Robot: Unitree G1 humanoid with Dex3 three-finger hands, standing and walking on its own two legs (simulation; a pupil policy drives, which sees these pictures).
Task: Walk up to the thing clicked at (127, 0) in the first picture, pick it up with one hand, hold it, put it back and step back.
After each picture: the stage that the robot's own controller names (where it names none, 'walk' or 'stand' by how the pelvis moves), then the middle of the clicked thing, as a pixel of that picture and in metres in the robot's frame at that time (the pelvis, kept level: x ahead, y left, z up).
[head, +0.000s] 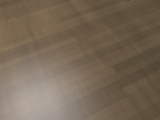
stand; out of the picture +2.12 -0.55 -0.66
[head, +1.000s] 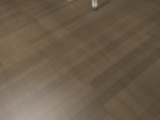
walk; (94, 2) +2.03 -0.01 -0.62
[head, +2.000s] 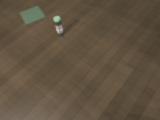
walk; (59, 27) +1.34 +0.37 -0.64
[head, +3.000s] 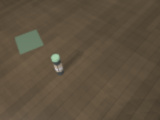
walk; (58, 65) +0.83 +0.35 -0.65
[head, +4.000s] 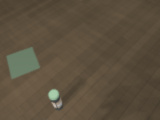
walk; (56, 100) +0.48 +0.27 -0.62
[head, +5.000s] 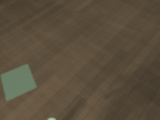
stand; out of the picture +0.30 +0.27 -0.64
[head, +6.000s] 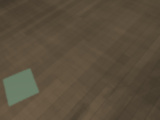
stand; out of the picture +0.28 +0.24 -0.66
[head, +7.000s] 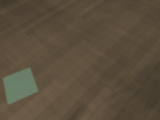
stand; out of the picture +0.29 +0.25 -0.66
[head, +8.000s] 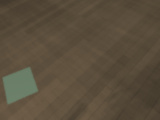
stand; out of the picture +0.28 +0.26 -0.66
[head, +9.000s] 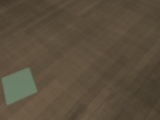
stand; out of the picture +0.27 +0.25 -0.66
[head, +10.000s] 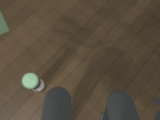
go down; (35, 83) +0.33 +0.27 -0.41
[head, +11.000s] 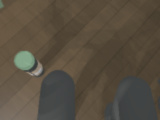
go down; (32, 66) +0.35 +0.29 -0.28
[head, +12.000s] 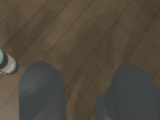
close in; (1, 62) +0.33 +0.32 -0.18
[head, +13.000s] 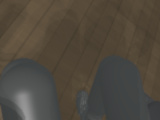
close; out of the picture +0.31 +0.33 -0.15
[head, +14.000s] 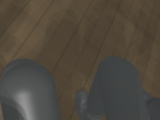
lift; out of the picture +0.33 +0.32 -0.15
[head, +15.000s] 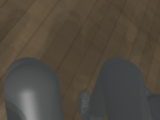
lift; out of the picture +0.28 +0.33 -0.14
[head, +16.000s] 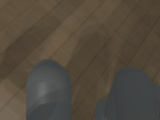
lift; out of the picture +0.22 +0.39 -0.08
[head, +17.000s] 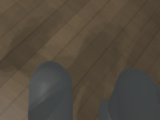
go down; out of the picture +0.23 +0.42 -0.07
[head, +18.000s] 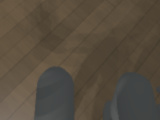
go down; out of the picture +0.17 +0.60 -0.33
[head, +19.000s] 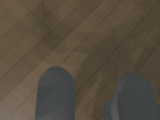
go down; out of the picture +0.17 +0.60 -0.34
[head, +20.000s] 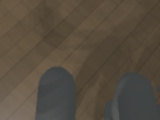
go down; out of the picture +0.17 +0.59 -0.34
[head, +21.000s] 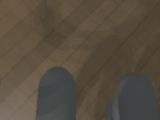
approach; out of the picture +0.17 +0.59 -0.33
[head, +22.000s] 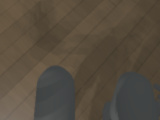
approach; out of the picture +0.17 +0.60 -0.32
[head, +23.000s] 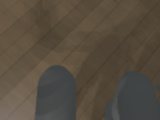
close in; out of the picture +0.17 +0.60 -0.32
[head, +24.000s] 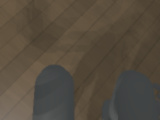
close in; out of the picture +0.17 +0.60 -0.32
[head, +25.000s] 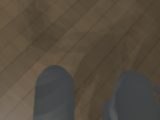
close in; out of the picture +0.17 +0.60 -0.32
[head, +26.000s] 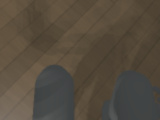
close in; out of the picture +0.17 +0.60 -0.31
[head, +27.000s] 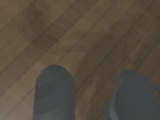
close in; out of the picture +0.18 +0.60 -0.31
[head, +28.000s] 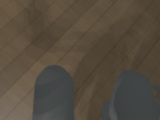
close in; out of the picture +0.18 +0.60 -0.31
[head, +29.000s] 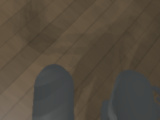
close in; out of the picture +0.17 +0.60 -0.31
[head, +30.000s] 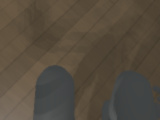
close in; out of the picture +0.18 +0.60 -0.32
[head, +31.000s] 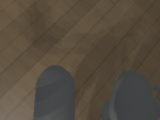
close in; out of the picture +0.18 +0.60 -0.32
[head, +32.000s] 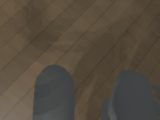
close in; out of the picture +0.18 +0.61 -0.31
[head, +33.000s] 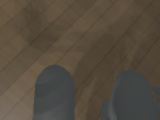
close in; out of the picture +0.18 +0.61 -0.31
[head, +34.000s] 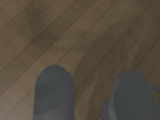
close in; out of the picture +0.19 +0.61 -0.31
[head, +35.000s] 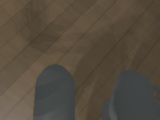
approach; out of the picture +0.19 +0.61 -0.31
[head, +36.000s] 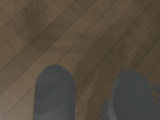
close in; out of the picture +0.19 +0.61 -0.31
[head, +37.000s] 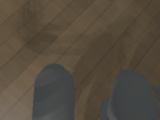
approach; out of the picture +0.19 +0.61 -0.31
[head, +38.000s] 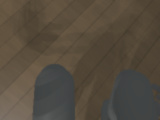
approach; out of the picture +0.19 +0.61 -0.31
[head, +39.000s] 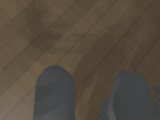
approach; out of the picture +0.20 +0.61 -0.32
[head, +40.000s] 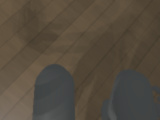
approach; out of the picture +0.20 +0.61 -0.31
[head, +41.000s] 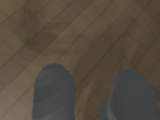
approach; out of the picture +0.20 +0.62 -0.30
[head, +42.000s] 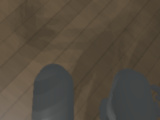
approach; out of the picture +0.20 +0.62 -0.31
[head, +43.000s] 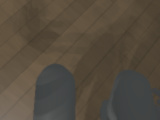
approach; out of the picture +0.21 +0.62 -0.31
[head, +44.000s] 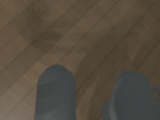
approach; out of the picture +0.21 +0.62 -0.32
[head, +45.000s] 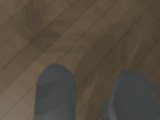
approach; out of the picture +0.22 +0.62 -0.31
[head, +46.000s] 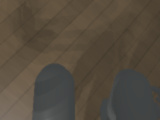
approach; out of the picture +0.21 +0.62 -0.31
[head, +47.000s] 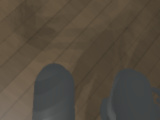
approach; out of the picture +0.22 +0.63 -0.31
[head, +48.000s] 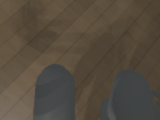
approach; out of the picture +0.25 +0.64 -0.31
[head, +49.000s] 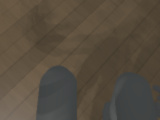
close in; out of the picture +0.29 +0.65 -0.32
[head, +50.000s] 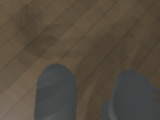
approach; out of the picture +0.29 +0.66 -0.31
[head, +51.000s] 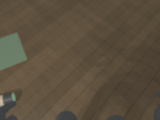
stand; out of the picture +0.35 +0.63 -0.60
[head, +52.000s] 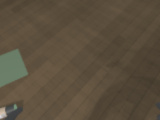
stand; out of the picture +0.36 +0.63 -0.66
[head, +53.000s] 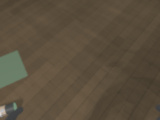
stand; out of the picture +0.38 +0.64 -0.66
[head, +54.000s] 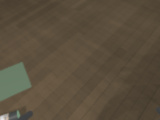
stand; out of the picture +0.39 +0.64 -0.67
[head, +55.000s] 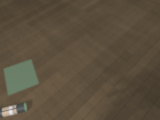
stand; (9, 110) +0.42 +0.65 -0.72
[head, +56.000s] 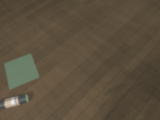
walk; (11, 102) +0.47 +0.64 -0.74
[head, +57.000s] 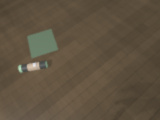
walk; (33, 66) +0.74 +0.59 -0.73
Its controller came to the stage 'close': yes
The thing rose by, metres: 0.13
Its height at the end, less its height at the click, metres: -0.09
